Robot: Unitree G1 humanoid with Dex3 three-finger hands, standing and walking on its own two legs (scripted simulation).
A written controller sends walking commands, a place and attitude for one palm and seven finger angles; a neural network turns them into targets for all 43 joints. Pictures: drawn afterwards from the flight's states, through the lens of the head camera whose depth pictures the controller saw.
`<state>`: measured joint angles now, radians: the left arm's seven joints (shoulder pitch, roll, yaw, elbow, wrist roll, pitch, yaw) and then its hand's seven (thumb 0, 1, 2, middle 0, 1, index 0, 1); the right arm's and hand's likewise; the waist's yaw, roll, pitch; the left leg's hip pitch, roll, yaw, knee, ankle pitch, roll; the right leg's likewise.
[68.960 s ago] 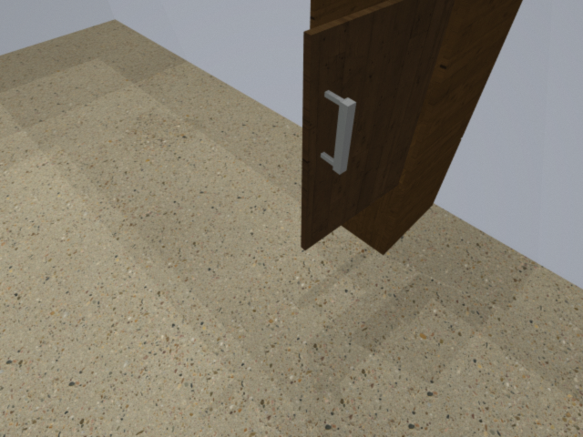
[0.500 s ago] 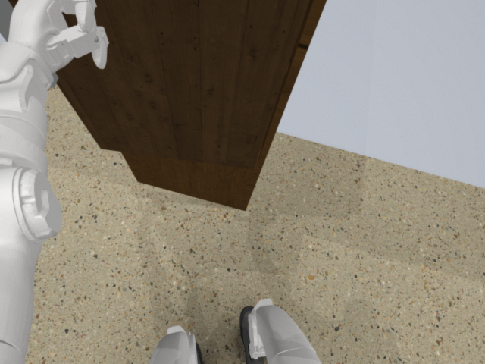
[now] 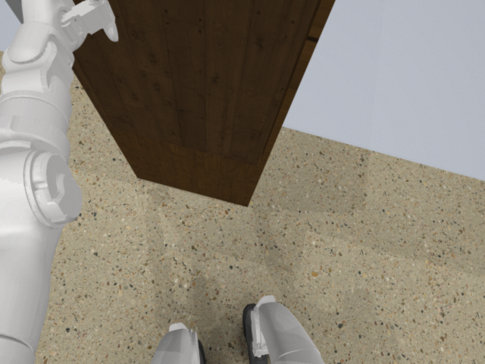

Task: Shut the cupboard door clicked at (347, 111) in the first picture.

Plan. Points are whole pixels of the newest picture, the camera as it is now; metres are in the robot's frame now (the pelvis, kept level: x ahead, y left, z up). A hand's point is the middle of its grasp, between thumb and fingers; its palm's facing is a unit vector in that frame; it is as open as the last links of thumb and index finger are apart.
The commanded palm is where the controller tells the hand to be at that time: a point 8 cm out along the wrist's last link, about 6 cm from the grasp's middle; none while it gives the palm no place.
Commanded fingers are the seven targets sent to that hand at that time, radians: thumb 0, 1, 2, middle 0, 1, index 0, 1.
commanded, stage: pull the fist back off the door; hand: left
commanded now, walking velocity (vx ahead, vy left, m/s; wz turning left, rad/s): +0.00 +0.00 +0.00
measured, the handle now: out of the picture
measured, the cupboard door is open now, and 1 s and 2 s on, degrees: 0 0 0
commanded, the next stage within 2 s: draw the hand back to the body in 0.76 s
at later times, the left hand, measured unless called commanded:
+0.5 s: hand (120, 40) +0.54 +0.09 +0.13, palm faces +0.08 -1.00 -0.03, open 3.1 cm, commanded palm +0.50 +0.13 +0.13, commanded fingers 0.00 0.90 0.90 -1.30 -1.50 -1.30 -1.50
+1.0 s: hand (112, 61) +0.50 +0.10 +0.14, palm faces +0.07 -1.00 +0.01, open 3.1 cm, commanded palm +0.44 +0.15 +0.14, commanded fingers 0.00 0.90 0.90 -1.30 -1.50 -1.30 -1.50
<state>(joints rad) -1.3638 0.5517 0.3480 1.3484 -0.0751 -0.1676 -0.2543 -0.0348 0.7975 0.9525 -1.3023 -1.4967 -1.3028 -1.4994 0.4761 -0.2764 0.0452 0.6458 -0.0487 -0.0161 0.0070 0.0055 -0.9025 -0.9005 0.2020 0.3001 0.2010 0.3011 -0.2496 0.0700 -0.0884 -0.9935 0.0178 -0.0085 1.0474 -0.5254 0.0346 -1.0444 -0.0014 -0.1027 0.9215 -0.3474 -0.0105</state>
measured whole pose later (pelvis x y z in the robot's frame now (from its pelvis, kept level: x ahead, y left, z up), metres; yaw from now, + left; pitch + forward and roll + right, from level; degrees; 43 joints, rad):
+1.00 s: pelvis +0.00 -0.01 +0.03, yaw -1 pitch +17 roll +0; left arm -0.86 0.26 0.32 1.08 -0.07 -0.41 0.03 0.02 0.90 0.90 -1.30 -1.50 -1.30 -1.50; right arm 0.39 -0.26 0.00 0.61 -0.02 0.01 0.03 0.01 -0.90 -0.90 0.20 0.30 0.20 0.30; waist -0.13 0.04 -0.11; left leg -0.66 0.01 0.06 0.82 -0.45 0.03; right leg -0.77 0.00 -0.03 0.79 -0.30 -0.02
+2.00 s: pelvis +0.01 +0.00 +0.08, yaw +1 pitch -4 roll -1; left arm 0.35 0.32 0.29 -0.27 -0.07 -0.08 0.09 0.01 0.89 0.90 -0.56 -0.67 -0.56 -0.68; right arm 0.21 -0.22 0.03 0.63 0.01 -0.04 -0.07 0.02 -0.90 -0.90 0.20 0.30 0.20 0.30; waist 0.05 0.09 0.01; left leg -0.04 -0.02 0.01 0.40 -0.29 0.04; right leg -0.13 -0.01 -0.07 0.39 -0.18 0.00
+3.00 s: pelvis -0.03 +0.01 +0.06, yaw +2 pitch +0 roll +0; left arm 0.55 0.43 0.45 -0.48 -0.06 -0.17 0.14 0.01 0.89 0.90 -0.22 -0.30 -0.22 -0.30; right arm 0.23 -0.22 -0.02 0.56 0.00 -0.01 -0.09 0.02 -0.90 -0.90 0.20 0.30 0.20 0.30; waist 0.01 0.02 0.00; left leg -0.25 -0.07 0.03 0.56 -0.30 0.07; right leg -0.37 -0.05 0.00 0.61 -0.19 0.01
